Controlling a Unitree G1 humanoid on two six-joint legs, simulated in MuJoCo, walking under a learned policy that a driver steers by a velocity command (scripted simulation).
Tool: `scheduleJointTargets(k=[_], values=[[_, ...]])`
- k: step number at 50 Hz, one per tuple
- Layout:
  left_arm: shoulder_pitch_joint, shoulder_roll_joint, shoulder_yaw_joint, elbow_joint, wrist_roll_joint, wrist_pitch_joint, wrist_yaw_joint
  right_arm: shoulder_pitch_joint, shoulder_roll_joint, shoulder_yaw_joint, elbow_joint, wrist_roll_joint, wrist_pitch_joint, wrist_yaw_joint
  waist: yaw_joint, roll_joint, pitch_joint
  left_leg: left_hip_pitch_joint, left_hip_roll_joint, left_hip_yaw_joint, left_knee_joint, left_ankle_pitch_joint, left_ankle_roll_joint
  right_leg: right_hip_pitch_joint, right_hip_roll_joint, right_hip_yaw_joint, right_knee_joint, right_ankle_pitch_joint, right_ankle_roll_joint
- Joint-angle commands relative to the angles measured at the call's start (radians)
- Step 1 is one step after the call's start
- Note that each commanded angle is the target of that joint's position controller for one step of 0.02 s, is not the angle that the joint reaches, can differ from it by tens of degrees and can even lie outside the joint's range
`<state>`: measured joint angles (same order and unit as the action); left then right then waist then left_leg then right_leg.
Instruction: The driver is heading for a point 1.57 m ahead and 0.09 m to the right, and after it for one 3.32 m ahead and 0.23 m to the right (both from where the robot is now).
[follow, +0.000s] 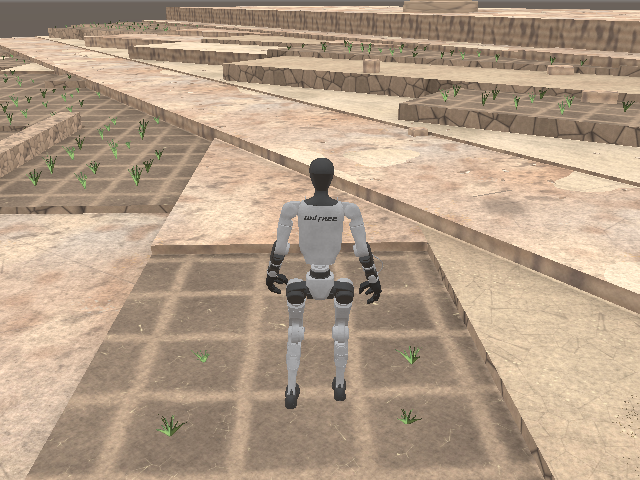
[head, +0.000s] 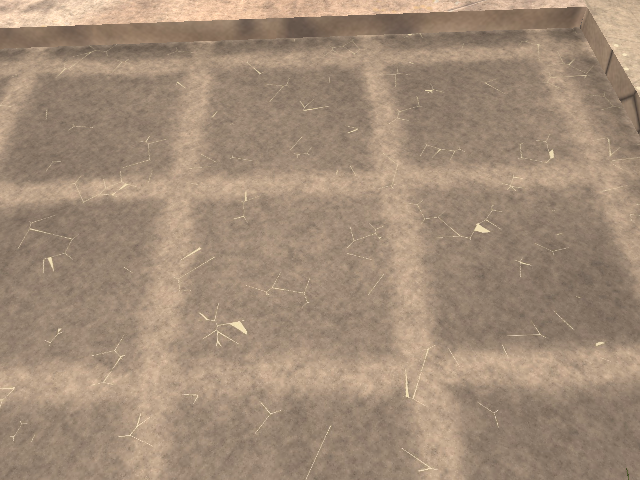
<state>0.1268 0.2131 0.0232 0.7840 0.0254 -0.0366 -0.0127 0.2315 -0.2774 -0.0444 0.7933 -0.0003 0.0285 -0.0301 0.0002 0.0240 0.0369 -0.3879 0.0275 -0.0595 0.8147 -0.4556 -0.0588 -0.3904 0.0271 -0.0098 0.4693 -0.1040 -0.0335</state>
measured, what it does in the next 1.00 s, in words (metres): steps on the spot: left foot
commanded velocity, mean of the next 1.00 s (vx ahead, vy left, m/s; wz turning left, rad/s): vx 0.02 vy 0.00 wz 0.02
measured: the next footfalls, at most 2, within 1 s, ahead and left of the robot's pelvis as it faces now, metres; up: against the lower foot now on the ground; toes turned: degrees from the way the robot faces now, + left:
left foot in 0.06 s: +0.07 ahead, +0.15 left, +0.00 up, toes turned -1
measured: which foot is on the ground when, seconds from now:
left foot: up 0.00-0.04, down 0.06-1.00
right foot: down 0.00-1.00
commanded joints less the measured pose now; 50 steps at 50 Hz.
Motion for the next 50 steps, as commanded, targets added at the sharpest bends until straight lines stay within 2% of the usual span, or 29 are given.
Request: scheduleJointTargets(k=[1,2,3,4,5,6,7,11,15,21,33,50], values=[[-0.069,0.143,0.034,-0.053,-0.013,-0.001,0.01,0.156,-0.043,-0.014,0.01,-0.008,-0.001,-0.002,-0.057,-0.156,-0.178,0.23,-0.006,0.049,-0.22,0.235,0.015,0.039,-0.201,0.168,-0.156,0.032,-0.155],[-0.059,0.132,0.03,-0.044,-0.018,0.001,0.01,0.145,-0.043,-0.015,0.012,-0.016,-0.001,0.001,-0.059,-0.145,-0.169,0.272,-0.013,0.055,-0.285,0.288,0.031,0.018,-0.184,0.159,-0.154,-0.096,-0.128],[-0.031,0.108,0.02,-0.027,-0.016,0.0,0.007,0.113,-0.06,-0.015,-0.004,-0.032,0.0,0.001,-0.049,-0.117,-0.143,0.293,0.017,0.015,-0.328,0.322,0.053,-0.016,-0.159,0.155,-0.156,-0.248,-0.076],[-0.018,0.1,0.016,-0.018,-0.007,0.001,0.005,0.076,-0.101,-0.02,-0.031,-0.038,0.0,-0.004,-0.026,-0.063,-0.093,0.26,0.087,-0.063,-0.388,0.278,0.086,-0.041,-0.122,0.132,-0.122,-0.365,-0.027],[0.011,0.105,0.022,-0.018,-0.007,0.003,0.005,0.042,-0.149,-0.033,-0.02,-0.025,0.0,-0.005,0.027,0.059,-0.039,0.105,0.083,-0.068,-0.394,0.064,0.116,0.026,-0.054,0.061,-0.103,-0.333,0.009],[-0.013,0.116,0.022,-0.011,-0.002,0.004,0.009,0.021,-0.101,-0.025,-0.024,-0.022,-0.008,-0.003,0.008,0.064,-0.012,0.024,0.058,-0.056,-0.425,-0.04,0.112,0.098,-0.048,0.05,-0.061,-0.262,0.026],[-0.012,0.115,0.025,-0.007,-0.007,0.004,0.013,0.016,-0.075,-0.017,-0.017,-0.026,-0.019,-0.003,0.011,0.069,-0.003,0.005,0.053,-0.051,-0.433,-0.024,0.095,0.123,-0.05,0.05,-0.042,-0.214,0.019],[0.021,0.108,0.027,0.032,-0.012,0.004,0.022,0.044,-0.07,-0.016,0.003,-0.013,-0.053,-0.002,0.004,0.035,-0.045,0.085,0.04,-0.028,-0.375,0.22,0.067,0.147,-0.058,0.049,0.0,-0.024,-0.003],[0.017,0.108,0.03,0.064,-0.02,0.008,0.022,0.055,-0.068,-0.016,0.018,-0.008,-0.052,-0.004,-0.003,0.001,-0.072,0.121,0.031,-0.014,-0.344,0.332,0.069,0.181,-0.062,0.048,0.026,0.093,-0.002],[0.014,0.117,0.035,0.115,-0.025,0.024,0.03,0.052,-0.06,-0.015,0.046,-0.005,-0.046,-0.004,-0.001,-0.023,-0.073,0.14,0.021,-0.002,-0.338,0.401,0.07,0.21,-0.066,0.05,0.039,0.148,0.0],[-0.009,0.123,0.038,0.207,-0.027,0.045,0.047,0.049,-0.044,-0.01,0.124,-0.005,-0.044,-0.007,0.005,-0.016,-0.042,0.15,0.007,0.018,-0.376,0.371,0.067,0.231,-0.065,0.049,0.016,0.11,0.009],[0.019,0.105,0.032,0.294,-0.026,0.05,0.054,0.089,-0.019,0.007,0.223,-0.006,-0.046,-0.012,0.007,-0.02,0.003,0.126,-0.004,0.034,-0.427,0.244,0.066,0.214,-0.055,0.042,-0.027,-0.002,0.02]])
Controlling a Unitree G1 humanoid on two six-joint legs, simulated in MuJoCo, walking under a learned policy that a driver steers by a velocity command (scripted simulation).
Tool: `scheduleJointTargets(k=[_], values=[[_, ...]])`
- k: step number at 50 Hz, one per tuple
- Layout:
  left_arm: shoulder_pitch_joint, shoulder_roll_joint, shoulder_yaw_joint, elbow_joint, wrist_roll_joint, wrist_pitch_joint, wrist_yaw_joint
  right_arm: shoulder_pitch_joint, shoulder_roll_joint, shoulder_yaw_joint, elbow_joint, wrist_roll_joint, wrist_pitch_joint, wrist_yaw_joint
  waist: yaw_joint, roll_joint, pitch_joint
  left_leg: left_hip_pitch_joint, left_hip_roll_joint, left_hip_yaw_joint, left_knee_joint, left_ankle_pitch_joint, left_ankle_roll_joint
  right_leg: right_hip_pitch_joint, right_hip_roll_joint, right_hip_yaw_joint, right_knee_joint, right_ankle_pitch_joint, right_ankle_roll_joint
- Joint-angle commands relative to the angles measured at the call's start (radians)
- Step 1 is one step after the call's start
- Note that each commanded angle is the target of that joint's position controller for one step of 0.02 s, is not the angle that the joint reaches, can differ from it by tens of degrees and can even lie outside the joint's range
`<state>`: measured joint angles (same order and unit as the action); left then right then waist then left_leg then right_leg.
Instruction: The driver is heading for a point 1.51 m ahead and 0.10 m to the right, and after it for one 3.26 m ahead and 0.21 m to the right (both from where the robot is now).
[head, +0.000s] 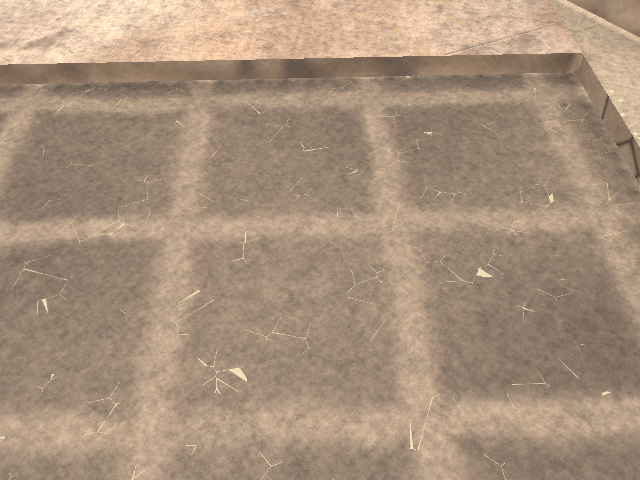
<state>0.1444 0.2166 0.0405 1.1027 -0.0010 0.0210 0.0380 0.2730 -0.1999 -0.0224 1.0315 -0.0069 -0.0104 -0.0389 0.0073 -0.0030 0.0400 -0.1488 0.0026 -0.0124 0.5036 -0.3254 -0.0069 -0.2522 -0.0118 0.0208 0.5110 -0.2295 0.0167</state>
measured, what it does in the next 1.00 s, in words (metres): walks ahead: left foot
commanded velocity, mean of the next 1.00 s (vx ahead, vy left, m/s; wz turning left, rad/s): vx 0.26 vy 0.00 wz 0.00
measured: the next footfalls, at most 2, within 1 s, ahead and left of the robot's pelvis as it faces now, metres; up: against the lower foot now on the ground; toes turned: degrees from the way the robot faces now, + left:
left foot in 0.98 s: +0.44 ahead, +0.12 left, +0.00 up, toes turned +3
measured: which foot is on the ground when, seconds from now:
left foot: down 0.00-0.52, up 0.54-0.96, down 0.98-1.00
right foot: down 0.00-0.98, up 1.00-1.00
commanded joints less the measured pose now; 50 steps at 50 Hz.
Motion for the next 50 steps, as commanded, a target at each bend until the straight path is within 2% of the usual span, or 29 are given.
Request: scheduleJointTargets(k=[1,13,14,16,17,18,20,21,22,23,24,25,26,27,28,29,30,31,32,33,35,38,41,44,46,47,48,49,50], values=[[0.005,0.1,0.014,-0.021,0.0,-0.007,0.004,0.051,-0.095,-0.014,-0.011,0.0,-0.008,-0.003,0.0,0.007,0.002,-0.114,0.02,-0.013,-0.117,0.109,0.014,0.075,-0.016,0.012,-0.07,0.12,-0.03],[0.05,0.084,0.005,0.002,-0.001,-0.009,0.007,0.092,-0.075,-0.004,0.028,0.002,-0.009,-0.003,-0.001,0.006,0.015,-0.125,0.015,-0.006,-0.127,0.088,0.016,0.063,-0.013,0.011,-0.079,0.099,-0.029],[0.069,0.074,0.002,0.012,-0.001,-0.008,0.008,0.113,-0.067,-0.003,0.04,0.003,-0.008,-0.004,-0.001,0.01,-0.007,-0.118,0.008,0.001,-0.136,-0.013,0.02,0.071,0.0,-0.003,-0.077,-0.002,-0.03],[0.081,0.09,0.009,0.012,-0.011,-0.009,0.011,0.112,-0.106,-0.016,0.033,0.013,-0.002,-0.011,-0.005,0.04,0.039,-0.158,0.012,-0.027,-0.145,-0.311,0.06,-0.005,0.041,-0.04,-0.026,-0.312,-0.045],[0.068,0.091,0.01,0.003,-0.011,-0.016,0.01,0.116,-0.117,-0.02,0.024,0.018,-0.004,-0.013,-0.014,0.049,0.079,-0.183,0.04,-0.07,-0.169,-0.424,0.087,-0.066,0.042,-0.039,-0.003,-0.394,-0.055],[0.049,0.077,0.007,-0.012,-0.011,-0.03,0.006,0.137,-0.131,-0.025,0.022,0.024,-0.012,-0.012,-0.026,0.075,0.107,-0.181,0.087,-0.139,-0.201,-0.483,0.117,-0.119,0.039,-0.041,0.035,-0.387,-0.06],[0.024,0.035,0.0,-0.033,-0.016,-0.066,-0.012,0.175,-0.182,-0.047,0.027,0.034,-0.031,-0.006,-0.041,0.185,0.12,-0.117,0.242,-0.35,-0.304,-0.529,0.199,-0.203,0.042,-0.089,0.216,-0.204,-0.052],[0.021,0.036,0.0,-0.04,-0.02,-0.079,-0.022,0.161,-0.187,-0.052,0.02,0.035,-0.037,-0.004,-0.036,0.192,0.138,-0.136,0.295,-0.414,-0.331,-0.506,0.229,-0.215,0.008,-0.064,0.273,-0.179,-0.067],[0.033,0.035,0.001,-0.043,-0.026,-0.09,-0.029,0.132,-0.175,-0.05,0.006,0.033,-0.043,0.0,-0.015,0.178,0.148,-0.152,0.301,-0.408,-0.33,-0.466,0.229,-0.203,-0.006,-0.058,0.263,-0.202,-0.085],[0.07,0.024,-0.001,-0.036,-0.033,-0.099,-0.034,0.09,-0.168,-0.047,-0.008,0.038,-0.046,0.005,0.017,0.178,0.155,-0.186,0.278,-0.359,-0.3,-0.419,0.206,-0.133,-0.007,-0.066,0.161,-0.217,-0.101],[0.147,0.028,0.004,-0.008,-0.036,-0.105,-0.035,0.045,-0.156,-0.044,-0.024,0.044,-0.045,0.01,0.059,0.153,0.145,-0.248,0.218,-0.272,-0.246,-0.357,0.167,0.019,0.014,-0.086,0.025,-0.177,-0.107],[0.233,0.052,0.017,0.029,-0.029,-0.106,-0.034,0.022,-0.149,-0.042,-0.038,0.043,-0.047,0.012,0.084,0.107,0.119,-0.299,0.149,-0.185,-0.143,-0.237,0.133,0.155,0.029,-0.073,-0.032,-0.104,-0.097],[0.371,0.116,0.038,0.059,-0.021,-0.11,-0.031,-0.01,-0.112,-0.031,-0.058,0.034,-0.057,0.016,0.13,-0.062,0.056,-0.399,0.054,-0.049,0.16,-0.052,0.08,0.309,-0.106,0.15,-0.136,-0.132,-0.133],[0.506,0.252,0.067,0.071,-0.024,-0.117,-0.043,-0.003,-0.055,-0.019,-0.099,0.036,-0.077,0.012,0.151,-0.337,-0.022,-0.592,-0.058,0.053,0.478,-0.15,0.035,0.446,-0.331,0.596,-0.314,-0.248,-0.278],[0.454,0.179,0.038,0.06,-0.004,-0.134,-0.048,-0.028,-0.089,-0.027,-0.109,0.052,-0.093,0.014,0.11,-0.216,0.006,-0.676,-0.018,-0.062,0.69,-0.213,0.052,0.401,-0.397,0.736,-0.352,-0.299,-0.319],[0.368,0.127,0.023,0.029,-0.005,-0.144,-0.048,-0.034,-0.091,-0.028,-0.111,0.063,-0.103,0.024,0.071,-0.129,0.065,-0.739,0.033,-0.09,0.774,-0.13,0.08,0.366,-0.378,0.629,-0.337,-0.268,-0.293],[0.311,0.102,0.012,0.004,-0.006,-0.148,-0.052,-0.03,-0.088,-0.028,-0.101,0.056,-0.109,0.031,0.049,-0.079,0.066,-0.738,0.072,-0.078,0.771,-0.033,0.096,0.34,-0.325,0.499,-0.341,-0.217,-0.258],[0.28,0.094,0.005,-0.009,-0.007,-0.145,-0.057,-0.045,-0.106,-0.038,-0.102,0.045,-0.114,0.033,0.034,-0.053,0.079,-0.735,0.099,-0.065,0.715,0.044,0.1,0.32,-0.29,0.399,-0.351,-0.117,-0.229],[0.281,0.067,-0.006,-0.012,-0.004,-0.138,-0.056,-0.063,-0.125,-0.049,-0.106,0.037,-0.113,0.038,0.029,-0.06,0.074,-0.692,0.117,-0.048,0.66,0.093,0.095,0.299,-0.248,0.303,-0.36,-0.003,-0.2],[0.306,0.051,-0.012,-0.009,-0.001,-0.13,-0.052,-0.066,-0.119,-0.051,-0.106,0.036,-0.107,0.044,0.029,-0.078,0.061,-0.659,0.12,-0.028,0.616,0.119,0.084,0.291,-0.219,0.235,-0.366,0.084,-0.187],[0.346,0.072,-0.013,-0.007,0.002,-0.119,-0.037,-0.107,-0.082,-0.044,-0.12,0.032,-0.094,0.052,0.033,-0.075,0.058,-0.651,0.116,0.009,0.531,0.16,0.053,0.282,-0.2,0.161,-0.376,0.207,-0.193],[0.341,0.117,-0.007,-0.029,0.006,-0.109,-0.018,-0.267,-0.045,-0.023,-0.185,0.03,-0.09,0.057,0.054,-0.063,0.091,-0.594,0.09,0.041,0.287,0.264,0.022,0.199,-0.184,0.093,-0.41,0.235,-0.197],[0.379,0.144,0.003,-0.029,-0.005,-0.109,-0.013,-0.36,-0.062,-0.016,-0.22,0.037,-0.09,0.069,0.07,-0.087,0.107,-0.497,0.057,0.069,0.142,0.338,0.023,0.171,-0.194,0.06,-0.436,0.217,-0.198],[0.386,0.146,0.013,-0.024,-0.018,-0.106,-0.013,-0.402,-0.09,-0.019,-0.248,0.04,-0.093,0.082,0.049,-0.084,0.12,-0.484,0.054,0.046,0.061,0.335,0.061,0.266,-0.237,0.043,-0.404,0.292,-0.181],[0.36,0.166,0.023,-0.033,-0.014,-0.098,-0.014,-0.343,-0.13,-0.036,-0.243,0.037,-0.098,0.087,-0.004,-0.103,0.058,-0.373,0.02,0.062,0.042,0.288,0.094,0.33,-0.25,0.02,-0.298,0.557,-0.158],[0.346,0.176,0.027,-0.039,-0.008,-0.09,-0.015,-0.25,-0.161,-0.053,-0.22,0.037,-0.098,0.085,-0.058,-0.121,-0.014,-0.243,-0.015,0.085,0.055,0.26,0.114,0.338,-0.239,-0.001,-0.177,0.748,-0.144],[0.333,0.166,0.023,-0.048,-0.001,-0.081,-0.015,-0.077,-0.201,-0.078,-0.166,0.041,-0.094,0.079,-0.141,-0.118,-0.115,-0.024,-0.042,0.1,0.053,0.252,0.142,0.282,-0.197,-0.034,0.025,0.835,-0.118],[0.33,0.138,0.009,-0.075,0.012,-0.079,-0.018,0.104,-0.266,-0.099,-0.126,0.032,-0.089,0.069,-0.203,-0.039,-0.243,0.287,0.121,-0.094,0.07,0.19,0.199,0.05,-0.148,-0.057,0.336,0.582,-0.087],[0.47,-0.035,-0.035,-0.083,0.004,-0.102,-0.034,0.188,-0.341,-0.11,-0.096,0.016,-0.086,0.074,-0.114,0.269,-0.432,0.597,0.384,-0.638,-0.098,-0.096,0.375,-0.303,0.063,-0.023,0.726,-0.169,-0.026]])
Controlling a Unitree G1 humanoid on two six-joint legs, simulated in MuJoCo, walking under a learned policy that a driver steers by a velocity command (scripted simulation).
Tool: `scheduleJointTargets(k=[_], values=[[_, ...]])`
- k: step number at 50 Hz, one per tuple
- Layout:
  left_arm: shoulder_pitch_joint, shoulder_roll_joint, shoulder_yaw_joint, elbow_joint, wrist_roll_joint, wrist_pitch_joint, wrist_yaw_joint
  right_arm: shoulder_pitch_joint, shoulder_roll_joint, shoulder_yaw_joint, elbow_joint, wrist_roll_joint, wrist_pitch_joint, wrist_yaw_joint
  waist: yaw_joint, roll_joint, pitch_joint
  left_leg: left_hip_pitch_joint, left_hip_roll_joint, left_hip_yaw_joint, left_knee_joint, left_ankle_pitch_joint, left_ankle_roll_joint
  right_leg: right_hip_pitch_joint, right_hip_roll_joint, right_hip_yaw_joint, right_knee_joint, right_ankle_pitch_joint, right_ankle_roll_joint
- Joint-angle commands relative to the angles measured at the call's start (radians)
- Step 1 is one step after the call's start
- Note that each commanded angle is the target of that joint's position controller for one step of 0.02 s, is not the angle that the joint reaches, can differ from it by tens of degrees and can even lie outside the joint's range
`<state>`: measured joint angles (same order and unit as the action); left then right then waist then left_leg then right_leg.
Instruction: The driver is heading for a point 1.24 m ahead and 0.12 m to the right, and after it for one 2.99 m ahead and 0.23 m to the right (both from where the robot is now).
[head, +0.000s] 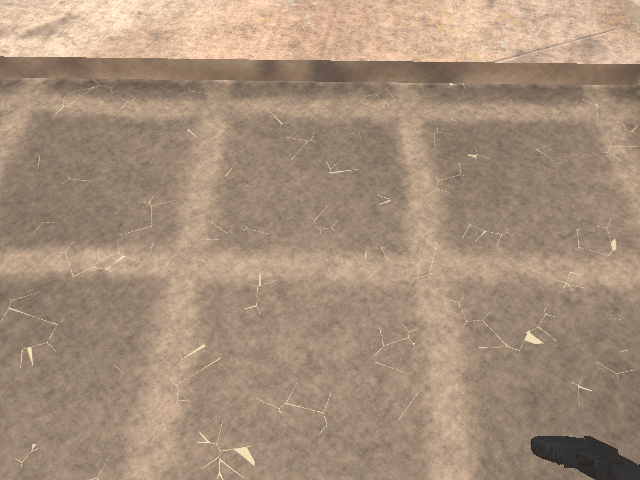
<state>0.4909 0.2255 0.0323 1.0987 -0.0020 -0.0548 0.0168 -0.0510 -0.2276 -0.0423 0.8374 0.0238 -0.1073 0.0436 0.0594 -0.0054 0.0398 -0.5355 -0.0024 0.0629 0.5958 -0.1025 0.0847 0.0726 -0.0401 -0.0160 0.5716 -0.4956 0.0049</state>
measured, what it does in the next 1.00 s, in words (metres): walks ahead: right foot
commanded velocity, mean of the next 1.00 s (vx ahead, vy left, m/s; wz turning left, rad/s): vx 0.49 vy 0.00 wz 0.00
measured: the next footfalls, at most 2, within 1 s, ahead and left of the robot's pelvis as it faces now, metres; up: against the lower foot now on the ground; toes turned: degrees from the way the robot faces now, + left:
right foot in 0.54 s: +0.49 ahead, -0.14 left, +0.00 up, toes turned -3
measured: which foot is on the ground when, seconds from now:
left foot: down 0.00-0.56, up 0.58-1.00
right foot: up 0.00-0.52, down 0.54-1.00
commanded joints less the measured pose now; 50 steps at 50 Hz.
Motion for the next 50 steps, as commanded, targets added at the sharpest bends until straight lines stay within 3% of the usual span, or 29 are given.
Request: scheduleJointTargets(k=[1,2,3,4,5,6,9,12,16,20,22,24,25,26,27,28,29,30,31,32,33,35,38,40,44,47,50], values=[[0.048,0.04,-0.007,-0.076,-0.024,-0.06,-0.018,0.478,-0.219,-0.063,0.097,-0.011,0.009,-0.007,-0.192,0.215,-0.399,0.937,0.379,-0.861,-0.337,-0.399,0.254,-0.739,0.076,0.159,0.81,-0.04,-0.038],[-0.064,0.109,0.013,-0.121,-0.05,-0.079,-0.019,0.372,-0.174,-0.049,0.084,-0.008,0.002,-0.008,-0.164,0.178,-0.219,0.79,0.352,-0.697,-0.342,-0.326,0.199,-0.823,0.022,0.134,0.842,0.025,-0.059],[-0.127,0.124,0.016,-0.139,-0.048,-0.086,-0.01,0.274,-0.142,-0.037,0.06,-0.012,-0.005,-0.007,-0.13,0.07,-0.148,0.621,0.319,-0.552,-0.357,-0.182,0.172,-0.777,-0.036,0.114,0.796,0.127,-0.068],[-0.152,0.123,0.026,-0.141,-0.033,-0.081,-0.001,0.221,-0.113,-0.029,0.056,-0.023,-0.012,-0.001,-0.094,0.031,-0.098,0.48,0.281,-0.438,-0.378,-0.063,0.154,-0.721,-0.072,0.1,0.735,0.188,-0.068],[-0.124,0.106,0.031,-0.137,-0.024,-0.066,0.003,0.201,-0.088,-0.022,0.062,-0.034,-0.018,0.002,-0.054,0.056,-0.092,0.399,0.245,-0.361,-0.402,-0.021,0.141,-0.648,-0.104,0.11,0.689,0.223,-0.071],[-0.104,0.083,0.031,-0.134,-0.023,-0.051,0.004,0.205,-0.074,-0.018,0.073,-0.034,-0.018,0.005,-0.038,0.071,-0.082,0.356,0.225,-0.322,-0.427,-0.013,0.143,-0.614,-0.111,0.107,0.654,0.231,-0.071],[-0.161,0.073,0.036,-0.162,-0.017,-0.026,0.006,0.26,-0.111,-0.023,0.103,-0.029,-0.02,-0.012,-0.026,0.066,-0.02,0.292,0.216,-0.251,-0.489,0.011,0.166,-0.663,-0.129,0.084,0.541,0.277,-0.05],[-0.3,0.087,0.042,-0.211,-0.004,-0.027,0.004,0.323,-0.142,-0.028,0.118,-0.028,-0.012,-0.036,-0.057,0.042,0.015,0.342,0.218,-0.224,-0.512,0.033,0.161,-0.78,-0.133,0.078,0.36,0.437,-0.02],[-0.448,0.066,0.032,-0.251,-0.008,-0.038,-0.013,0.395,-0.156,-0.029,0.133,-0.016,-0.003,-0.05,-0.102,0.048,0.029,0.379,0.18,-0.14,-0.511,0.073,0.121,-0.739,-0.084,0.029,0.111,0.614,-0.014],[-0.565,0.066,0.022,-0.292,-0.018,-0.044,-0.035,0.477,-0.163,-0.032,0.167,-0.009,0.013,-0.052,-0.141,0.047,0.056,0.507,0.218,-0.129,-0.468,0.087,0.117,-0.756,-0.057,0.016,-0.005,0.592,-0.021],[-0.594,0.076,0.021,-0.314,-0.02,-0.05,-0.048,0.492,-0.171,-0.038,0.178,-0.007,0.025,-0.055,-0.137,0.053,0.06,0.585,0.252,-0.139,-0.423,0.132,0.108,-0.767,-0.05,0.02,-0.042,0.526,-0.042],[-0.556,0.104,0.03,-0.315,-0.022,-0.056,-0.056,0.476,-0.185,-0.045,0.176,-0.006,0.035,-0.057,-0.101,0.076,0.03,0.628,0.27,-0.139,-0.357,0.272,0.089,-0.688,-0.026,0.004,-0.07,0.448,-0.069],[-0.487,0.13,0.043,-0.3,-0.021,-0.059,-0.056,0.452,-0.195,-0.048,0.169,-0.007,0.04,-0.058,-0.057,0.095,-0.016,0.628,0.258,-0.123,-0.276,0.449,0.075,-0.574,0.008,-0.024,-0.079,0.423,-0.088],[-0.333,0.17,0.067,-0.253,-0.02,-0.059,-0.052,0.432,-0.18,-0.042,0.162,-0.009,0.046,-0.057,0.019,0.089,-0.107,0.59,0.209,-0.083,-0.102,0.581,0.051,-0.368,0.041,-0.05,-0.094,0.435,-0.116],[-0.133,0.24,0.091,-0.204,-0.009,-0.058,-0.043,0.43,-0.148,-0.026,0.138,-0.022,0.046,-0.056,0.09,0.032,-0.254,0.403,0.155,-0.042,0.178,0.427,0.016,-0.047,-0.081,0.085,-0.053,0.45,-0.176],[-0.022,0.329,0.112,-0.176,0.003,-0.049,-0.04,0.545,-0.024,0.01,0.127,-0.026,0.024,-0.045,0.044,-0.216,-0.394,-0.021,-0.032,-0.018,0.574,-0.101,-0.062,0.327,-0.329,0.565,-0.137,0.266,-0.337],[-0.027,0.248,0.085,-0.178,-0.002,-0.048,-0.043,0.521,-0.074,0.001,0.142,-0.008,-0.004,-0.039,0.06,-0.213,-0.439,-0.148,-0.043,-0.174,0.721,-0.457,-0.048,0.352,-0.36,0.767,-0.265,0.191,-0.347],[-0.121,0.195,0.067,-0.192,-0.009,-0.049,-0.041,0.428,-0.15,-0.02,0.113,0.02,-0.021,-0.035,0.043,-0.168,-0.28,-0.236,0.021,-0.176,0.768,-0.404,-0.029,0.226,-0.326,0.608,-0.274,0.196,-0.29],[-0.211,0.16,0.056,-0.216,-0.008,-0.049,-0.04,0.362,-0.158,-0.021,0.097,0.023,-0.026,-0.039,0.015,-0.093,-0.185,-0.218,0.079,-0.145,0.731,-0.307,-0.022,0.066,-0.284,0.459,-0.295,0.279,-0.256],[-0.272,0.132,0.047,-0.224,0.002,-0.051,-0.045,0.328,-0.148,-0.027,0.092,0.01,-0.022,-0.047,-0.015,-0.046,-0.117,-0.176,0.115,-0.13,0.661,-0.235,-0.025,-0.078,-0.245,0.364,-0.332,0.352,-0.238],[-0.3,0.101,0.038,-0.224,0.01,-0.055,-0.048,0.339,-0.135,-0.034,0.097,0.001,-0.007,-0.052,-0.051,-0.057,-0.088,-0.111,0.145,-0.135,0.606,-0.189,-0.025,-0.17,-0.204,0.288,-0.366,0.397,-0.219],[-0.285,0.103,0.038,-0.206,0.01,-0.06,-0.051,0.374,-0.085,-0.029,0.104,-0.004,0.019,-0.054,-0.078,-0.076,-0.073,-0.05,0.157,-0.125,0.552,-0.155,-0.036,-0.251,-0.183,0.225,-0.414,0.448,-0.23],[-0.233,0.146,0.048,-0.181,0.008,-0.062,-0.033,0.29,-0.09,-0.035,0.07,-0.015,0.032,-0.059,-0.074,-0.049,-0.027,-0.137,0.166,-0.118,0.416,-0.043,-0.064,-0.252,-0.181,0.168,-0.453,0.518,-0.245],[-0.2,0.15,0.048,-0.17,0.004,-0.056,-0.021,0.216,-0.086,-0.035,0.044,-0.019,0.028,-0.055,-0.057,-0.046,-0.013,-0.173,0.162,-0.113,0.291,0.066,-0.076,-0.226,-0.17,0.135,-0.461,0.534,-0.232],[-0.138,0.163,0.049,-0.149,-0.007,-0.049,-0.01,0.074,-0.064,-0.023,0.007,-0.012,0.02,-0.04,-0.014,-0.051,0.018,-0.124,0.116,-0.069,0.06,0.216,-0.078,-0.201,-0.144,0.071,-0.474,0.503,-0.202],[-0.082,0.168,0.053,-0.12,-0.013,-0.038,-0.008,-0.005,-0.067,-0.017,-0.021,-0.005,0.015,-0.025,0.01,-0.05,0.046,-0.14,0.099,-0.067,-0.022,0.199,-0.068,-0.109,-0.179,0.07,-0.447,0.499,-0.201],[-0.072,0.179,0.062,-0.105,-0.018,-0.022,-0.002,-0.031,-0.087,-0.018,-0.047,-0.002,0.006,-0.007,-0.004,-0.057,0.049,-0.139,0.09,-0.074,-0.073,0.106,-0.034,-0.009,-0.227,0.082,-0.384,0.564,-0.185]])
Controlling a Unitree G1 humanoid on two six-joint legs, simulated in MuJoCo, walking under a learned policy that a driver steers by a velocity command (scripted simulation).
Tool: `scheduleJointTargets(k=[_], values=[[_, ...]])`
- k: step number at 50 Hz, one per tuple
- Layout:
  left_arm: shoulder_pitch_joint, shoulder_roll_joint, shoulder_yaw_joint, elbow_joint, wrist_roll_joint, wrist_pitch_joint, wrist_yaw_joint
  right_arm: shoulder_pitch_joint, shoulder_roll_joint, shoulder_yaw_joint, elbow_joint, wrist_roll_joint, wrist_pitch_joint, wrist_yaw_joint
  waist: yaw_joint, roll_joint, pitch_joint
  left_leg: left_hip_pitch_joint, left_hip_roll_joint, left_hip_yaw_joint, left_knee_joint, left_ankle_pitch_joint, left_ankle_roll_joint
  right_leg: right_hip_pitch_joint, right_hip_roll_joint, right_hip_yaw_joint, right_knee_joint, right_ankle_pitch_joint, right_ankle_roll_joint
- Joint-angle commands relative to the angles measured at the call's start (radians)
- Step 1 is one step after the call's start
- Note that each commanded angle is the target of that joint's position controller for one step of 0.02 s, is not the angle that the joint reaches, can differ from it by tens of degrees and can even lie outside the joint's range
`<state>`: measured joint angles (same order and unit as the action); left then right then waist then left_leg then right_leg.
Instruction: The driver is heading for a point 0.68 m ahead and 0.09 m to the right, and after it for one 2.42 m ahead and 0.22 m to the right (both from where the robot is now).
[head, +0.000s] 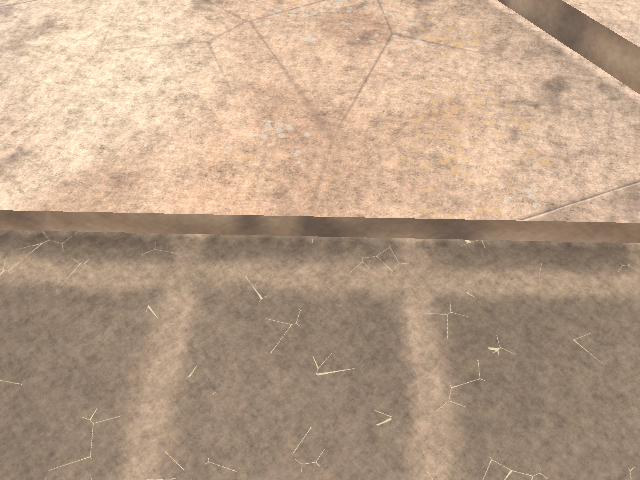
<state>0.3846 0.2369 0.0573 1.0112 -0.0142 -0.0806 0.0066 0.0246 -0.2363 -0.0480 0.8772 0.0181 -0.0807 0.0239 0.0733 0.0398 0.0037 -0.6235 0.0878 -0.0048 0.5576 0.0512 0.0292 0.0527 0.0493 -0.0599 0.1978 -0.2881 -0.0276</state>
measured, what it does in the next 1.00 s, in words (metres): walks ahead, turning right: left foot, then right foot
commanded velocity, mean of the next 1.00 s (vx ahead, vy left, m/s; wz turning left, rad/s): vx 0.50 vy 0.00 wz -0.29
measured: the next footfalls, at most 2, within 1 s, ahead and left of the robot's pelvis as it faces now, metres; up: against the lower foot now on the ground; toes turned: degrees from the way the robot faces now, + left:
left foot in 0.08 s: +0.23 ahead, +0.13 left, +0.00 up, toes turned +3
right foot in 0.64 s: +0.52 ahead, -0.12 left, +0.00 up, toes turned -18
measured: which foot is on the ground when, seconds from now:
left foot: up 0.00-0.06, down 0.08-0.66, up 0.68-1.00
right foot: down 0.00-0.10, up 0.12-0.62, down 0.64-1.00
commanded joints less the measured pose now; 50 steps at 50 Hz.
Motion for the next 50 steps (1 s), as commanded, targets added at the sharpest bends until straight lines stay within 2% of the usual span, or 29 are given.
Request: scheduleJointTargets(k=[1,2,3,4,5,6,7,8,9,11,13,15,18,21,26,29,31,32,33,34,35,36,37,38,39,40,42,46,50], values=[[0.025,0.174,0.041,-0.018,-0.006,0.009,0.01,-0.084,-0.092,-0.017,-0.084,0.004,-0.023,0.016,-0.036,-0.111,0.07,-0.006,-0.012,0.002,-0.045,-0.085,0.034,0.029,-0.324,0.126,0.021,0.417,-0.142],[0.005,0.183,0.044,-0.023,-0.005,0.013,0.011,-0.033,-0.113,-0.027,-0.073,0.004,-0.026,0.016,-0.069,-0.126,0.036,0.084,-0.039,0.026,-0.052,-0.119,0.049,0.033,-0.318,0.116,0.081,0.559,-0.13],[-0.018,0.179,0.042,-0.029,-0.005,0.019,0.011,0.083,-0.144,-0.046,-0.039,0.001,-0.026,0.014,-0.134,-0.125,-0.033,0.248,-0.076,0.058,-0.068,-0.121,0.071,0.013,-0.281,0.083,0.219,0.713,-0.11],[-0.018,0.148,0.029,-0.04,0.003,0.022,0.011,0.264,-0.199,-0.072,0.015,-0.004,-0.026,0.006,-0.203,-0.094,-0.153,0.521,-0.046,0.022,-0.038,-0.1,0.108,-0.106,-0.223,0.042,0.444,0.683,-0.078],[0.081,0.056,0.0,-0.062,0.017,0.011,0.004,0.414,-0.301,-0.096,0.042,-0.024,-0.022,-0.001,-0.189,0.107,-0.32,0.925,0.212,-0.367,-0.048,-0.165,0.243,-0.472,-0.095,-0.003,0.842,0.309,-0.013],[0.098,0.023,-0.014,-0.05,0.006,-0.016,-0.004,0.437,-0.267,-0.083,0.053,-0.01,-0.017,0.003,-0.182,0.247,-0.41,1.047,0.32,-0.736,-0.234,-0.304,0.33,-0.693,0.018,0.106,1.069,-0.276,0.011],[0.016,0.122,0.011,-0.064,-0.026,-0.036,-0.008,0.369,-0.198,-0.061,0.042,-0.004,-0.02,0.002,-0.188,0.159,-0.285,0.953,0.291,-0.636,-0.254,-0.374,0.273,-0.802,-0.047,0.188,1.163,-0.261,-0.015],[-0.066,0.143,0.016,-0.087,-0.041,-0.044,-0.007,0.285,-0.156,-0.05,0.019,-0.009,-0.023,-0.003,-0.171,0.096,-0.175,0.807,0.262,-0.478,-0.267,-0.332,0.228,-0.819,-0.1,0.166,1.15,-0.175,-0.032],[-0.104,0.137,0.02,-0.091,-0.034,-0.039,0.001,0.211,-0.124,-0.039,0.01,-0.017,-0.027,-0.001,-0.136,0.024,-0.096,0.65,0.226,-0.359,-0.306,-0.259,0.201,-0.775,-0.147,0.148,1.081,-0.087,-0.033],[-0.075,0.106,0.03,-0.079,-0.021,-0.006,0.009,0.157,-0.077,-0.026,0.016,-0.033,-0.038,0.002,-0.079,0.054,-0.041,0.485,0.171,-0.217,-0.372,-0.195,0.164,-0.66,-0.193,0.163,0.986,-0.001,-0.034],[-0.054,0.066,0.028,-0.073,-0.022,0.018,0.009,0.177,-0.091,-0.031,0.036,-0.035,-0.044,-0.002,-0.061,0.048,-0.014,0.435,0.163,-0.135,-0.418,-0.137,0.17,-0.649,-0.197,0.166,0.951,0.041,-0.028],[-0.101,0.07,0.034,-0.094,-0.018,0.028,0.011,0.197,-0.119,-0.039,0.048,-0.039,-0.048,-0.015,-0.062,0.022,0.015,0.446,0.164,-0.073,-0.44,-0.073,0.171,-0.719,-0.192,0.187,0.887,0.128,-0.018],[-0.169,0.068,0.038,-0.12,-0.009,0.024,0.001,0.214,-0.127,-0.04,0.056,-0.04,-0.044,-0.032,-0.073,0.012,0.031,0.486,0.147,0.023,-0.448,-0.002,0.148,-0.771,-0.173,0.188,0.735,0.291,-0.008],[-0.267,0.05,0.028,-0.156,-0.004,0.019,-0.018,0.232,-0.137,-0.039,0.058,-0.033,-0.04,-0.044,-0.103,0.005,0.057,0.5,0.129,0.112,-0.464,0.014,0.121,-0.738,-0.16,0.113,0.576,0.406,-0.008],[-0.412,0.031,0.011,-0.241,-0.005,0.021,-0.049,0.332,-0.159,-0.048,0.09,-0.018,-0.007,-0.052,-0.153,-0.014,0.104,0.711,0.19,0.167,-0.393,0.138,0.116,-0.824,-0.143,0.044,0.448,0.325,-0.032],[-0.405,0.057,0.021,-0.28,-0.009,0.023,-0.07,0.305,-0.193,-0.058,0.073,-0.009,0.016,-0.059,-0.112,0.027,0.066,0.767,0.208,0.211,-0.258,0.507,0.093,-0.723,-0.082,-0.037,0.426,0.18,-0.073],[-0.26,0.12,0.053,-0.265,-0.013,0.026,-0.073,0.277,-0.223,-0.066,0.055,-0.008,0.032,-0.067,-0.019,0.07,-0.032,0.748,0.198,0.231,-0.024,0.785,0.069,-0.504,-0.007,-0.082,0.429,0.097,-0.119],[-0.058,0.102,0.045,-0.186,0.086,0.027,-0.047,0.333,-0.179,-0.048,0.07,-0.074,0.023,-0.048,0.026,0.046,-0.098,0.716,0.163,0.277,0.211,0.652,0.049,-0.32,0.064,-0.101,0.316,0.073,-0.151],[0.067,0.182,0.075,-0.157,0.109,0.026,-0.031,0.37,-0.154,-0.042,0.057,-0.07,0.014,-0.043,0.07,-0.027,-0.184,0.471,0.136,0.272,0.508,0.314,0.02,-0.034,-0.063,0.094,0.311,0.039,-0.207],[0.018,0.311,0.106,-0.183,0.08,0.041,-0.026,0.376,-0.072,-0.029,-0.025,-0.038,-0.003,-0.021,0.0,-0.325,-0.293,0.018,-0.11,0.205,0.922,-0.588,-0.051,0.268,-0.363,0.706,0.207,0.16,-0.4],[0.05,0.309,0.103,-0.191,0.055,0.052,-0.023,0.244,-0.14,-0.034,-0.052,-0.042,-0.016,-0.014,0.049,-0.111,-0.315,-0.088,-0.097,-0.018,0.971,-0.549,-0.037,0.267,-0.37,0.767,0.135,0.287,-0.398],[0.002,0.272,0.092,-0.183,0.046,0.053,-0.014,0.187,-0.11,-0.022,-0.079,-0.032,-0.027,-0.01,0.03,-0.074,-0.206,-0.129,-0.037,-0.049,0.917,-0.462,-0.017,0.181,-0.358,0.616,0.142,0.302,-0.367],[-0.045,0.198,0.073,-0.18,0.039,0.051,-0.012,0.202,-0.105,-0.016,-0.07,-0.033,-0.033,-0.014,-0.012,-0.013,-0.101,-0.084,0.009,-0.042,0.79,-0.402,-0.013,0.026,-0.319,0.522,0.125,0.379,-0.321],[-0.085,0.162,0.06,-0.182,0.031,0.045,-0.008,0.188,-0.114,-0.019,-0.08,-0.051,-0.021,-0.017,-0.047,-0.016,-0.054,-0.031,0.032,-0.051,0.709,-0.403,-0.019,-0.076,-0.268,0.457,0.106,0.409,-0.291],[-0.121,0.139,0.05,-0.192,0.026,0.042,-0.007,0.215,-0.12,-0.018,-0.075,-0.068,0.001,-0.018,-0.078,-0.027,-0.048,0.042,0.035,-0.046,0.669,-0.399,-0.031,-0.153,-0.238,0.41,0.084,0.439,-0.28],[-0.126,0.127,0.042,-0.193,0.026,0.033,-0.01,0.252,-0.116,-0.016,-0.065,-0.072,0.02,-0.015,-0.097,-0.031,-0.061,0.089,0.038,-0.039,0.624,-0.406,-0.038,-0.185,-0.23,0.371,0.067,0.459,-0.275],[-0.099,0.14,0.039,-0.173,0.029,0.015,-0.015,0.271,-0.094,-0.008,-0.055,-0.07,0.04,-0.004,-0.107,-0.049,-0.045,0.117,0.04,-0.003,0.527,-0.374,-0.046,-0.228,-0.213,0.302,0.021,0.48,-0.267],[-0.048,0.155,0.034,-0.143,0.034,0.001,-0.023,0.14,-0.089,0.001,-0.092,-0.053,0.045,0.005,-0.057,-0.086,0.026,0.058,0.059,0.018,0.312,-0.193,-0.039,-0.199,-0.197,0.217,-0.06,0.391,-0.221],[-0.008,0.16,0.029,-0.12,0.04,-0.007,-0.02,0.043,-0.086,0.005,-0.12,-0.037,0.041,0.016,-0.013,-0.085,0.059,0.024,0.029,0.028,0.157,-0.082,-0.013,-0.089,-0.214,0.149,-0.093,0.351,-0.185]])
